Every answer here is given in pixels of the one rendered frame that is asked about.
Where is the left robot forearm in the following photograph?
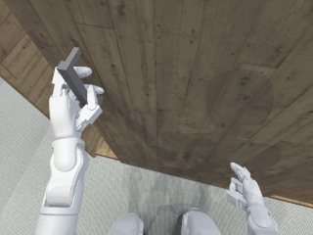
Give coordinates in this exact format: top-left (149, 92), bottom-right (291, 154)
top-left (33, 136), bottom-right (90, 235)

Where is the robot right thigh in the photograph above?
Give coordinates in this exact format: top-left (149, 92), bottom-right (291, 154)
top-left (182, 211), bottom-right (221, 235)

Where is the handle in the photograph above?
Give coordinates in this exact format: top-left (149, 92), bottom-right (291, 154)
top-left (57, 47), bottom-right (104, 107)

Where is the wardrobe door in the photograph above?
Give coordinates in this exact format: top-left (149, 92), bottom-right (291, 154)
top-left (3, 0), bottom-right (313, 198)
top-left (276, 188), bottom-right (313, 205)

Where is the robot left thigh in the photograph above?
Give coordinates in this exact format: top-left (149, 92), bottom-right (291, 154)
top-left (108, 214), bottom-right (144, 235)

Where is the right robot hand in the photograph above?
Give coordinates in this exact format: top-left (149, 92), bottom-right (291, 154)
top-left (226, 163), bottom-right (265, 212)

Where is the left robot hand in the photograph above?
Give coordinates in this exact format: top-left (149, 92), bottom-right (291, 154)
top-left (49, 67), bottom-right (105, 139)

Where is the right robot forearm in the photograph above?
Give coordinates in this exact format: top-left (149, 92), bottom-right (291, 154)
top-left (246, 205), bottom-right (279, 235)

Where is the robot thigh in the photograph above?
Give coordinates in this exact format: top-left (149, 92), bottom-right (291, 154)
top-left (108, 214), bottom-right (144, 235)
top-left (182, 211), bottom-right (221, 235)

